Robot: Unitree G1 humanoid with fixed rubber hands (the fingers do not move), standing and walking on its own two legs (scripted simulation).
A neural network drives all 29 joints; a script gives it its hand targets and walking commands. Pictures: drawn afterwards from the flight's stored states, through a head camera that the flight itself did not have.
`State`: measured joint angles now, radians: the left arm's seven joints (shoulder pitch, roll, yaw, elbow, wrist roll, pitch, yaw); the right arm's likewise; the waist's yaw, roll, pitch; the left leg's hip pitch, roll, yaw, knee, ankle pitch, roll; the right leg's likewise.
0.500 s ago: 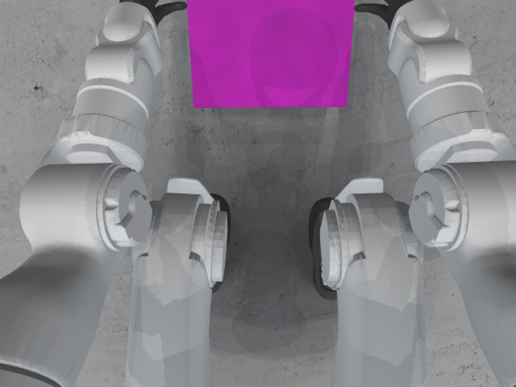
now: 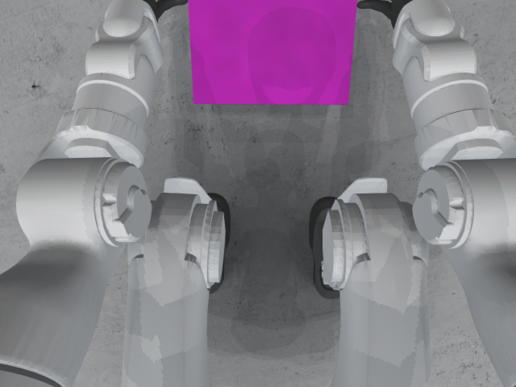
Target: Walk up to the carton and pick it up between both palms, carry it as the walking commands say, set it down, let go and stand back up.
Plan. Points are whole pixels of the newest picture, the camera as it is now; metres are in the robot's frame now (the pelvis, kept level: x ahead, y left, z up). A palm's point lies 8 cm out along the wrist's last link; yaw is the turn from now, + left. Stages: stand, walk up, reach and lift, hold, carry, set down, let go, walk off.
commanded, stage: set down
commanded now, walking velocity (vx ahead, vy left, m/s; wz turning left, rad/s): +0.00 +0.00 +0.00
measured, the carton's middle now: (271, 9) +0.54 +0.00 -0.28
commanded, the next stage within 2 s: let go in 1.88 s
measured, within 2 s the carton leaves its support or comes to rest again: neither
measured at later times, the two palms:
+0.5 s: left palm (120, 12) +0.52 +0.18 -0.19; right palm out of the picture +0.52 -0.20 -0.19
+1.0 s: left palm out of the picture +0.53 +0.17 -0.06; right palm out of the picture +0.54 -0.20 -0.06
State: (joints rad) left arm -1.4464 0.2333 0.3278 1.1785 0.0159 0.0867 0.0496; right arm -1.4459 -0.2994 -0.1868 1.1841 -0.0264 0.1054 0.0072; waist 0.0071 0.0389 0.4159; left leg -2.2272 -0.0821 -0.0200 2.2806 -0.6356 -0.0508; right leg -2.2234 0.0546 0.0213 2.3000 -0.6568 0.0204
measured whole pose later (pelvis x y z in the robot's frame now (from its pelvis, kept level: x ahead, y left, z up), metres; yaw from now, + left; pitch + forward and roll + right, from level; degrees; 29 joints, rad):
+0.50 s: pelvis -0.01 +0.00 +0.00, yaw -1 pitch +33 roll +1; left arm -1.47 0.34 0.12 1.22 -0.23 0.01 0.11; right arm -1.51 -0.43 -0.05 1.28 0.21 0.01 -0.04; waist 0.02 0.02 0.47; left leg -2.24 -0.03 0.00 2.26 -0.59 -0.02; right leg -2.25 0.02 0.00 2.28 -0.60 0.00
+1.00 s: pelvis -0.01 +0.00 +0.07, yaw +0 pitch +41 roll +1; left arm -1.31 0.27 0.20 0.96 -0.15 0.12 0.16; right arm -1.38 -0.41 -0.14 1.05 0.14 0.11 -0.06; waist 0.02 0.02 0.17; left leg -2.18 -0.05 -0.01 2.02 -0.55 -0.03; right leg -2.19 0.02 0.02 2.04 -0.57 0.00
